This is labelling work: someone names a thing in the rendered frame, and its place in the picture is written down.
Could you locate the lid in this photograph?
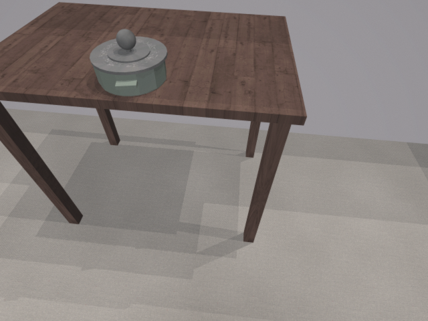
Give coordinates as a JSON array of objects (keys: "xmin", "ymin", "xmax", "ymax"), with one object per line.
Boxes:
[{"xmin": 90, "ymin": 36, "xmax": 167, "ymax": 75}]

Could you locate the table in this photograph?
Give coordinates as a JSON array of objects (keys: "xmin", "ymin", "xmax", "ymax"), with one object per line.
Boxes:
[{"xmin": 0, "ymin": 2, "xmax": 307, "ymax": 243}]

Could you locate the pot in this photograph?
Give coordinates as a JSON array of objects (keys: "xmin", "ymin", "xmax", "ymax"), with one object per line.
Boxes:
[{"xmin": 94, "ymin": 61, "xmax": 167, "ymax": 96}]

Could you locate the knob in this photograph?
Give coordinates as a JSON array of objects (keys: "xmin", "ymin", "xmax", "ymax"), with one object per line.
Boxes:
[{"xmin": 116, "ymin": 29, "xmax": 136, "ymax": 50}]

